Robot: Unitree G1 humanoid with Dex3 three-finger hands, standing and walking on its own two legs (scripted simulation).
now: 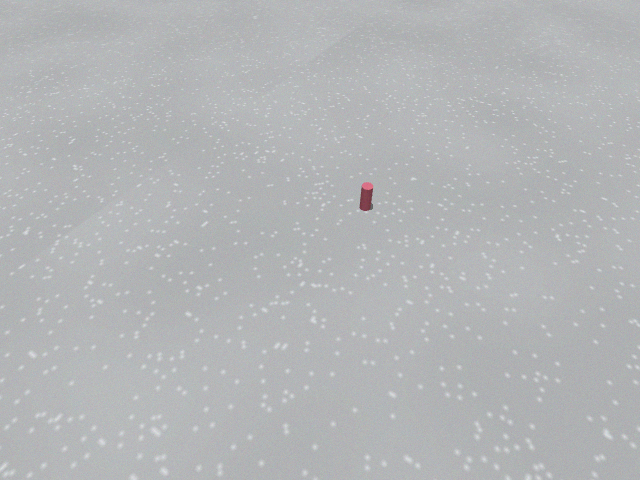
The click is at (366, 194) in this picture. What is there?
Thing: slim round
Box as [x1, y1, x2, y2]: [360, 182, 372, 210]
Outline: 368,182 363,183 361,189 360,208 363,210 369,209 372,184
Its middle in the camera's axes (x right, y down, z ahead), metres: +0.22 -0.18 +1.73
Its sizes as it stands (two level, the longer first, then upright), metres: 0.049 0.049 0.127
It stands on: the floor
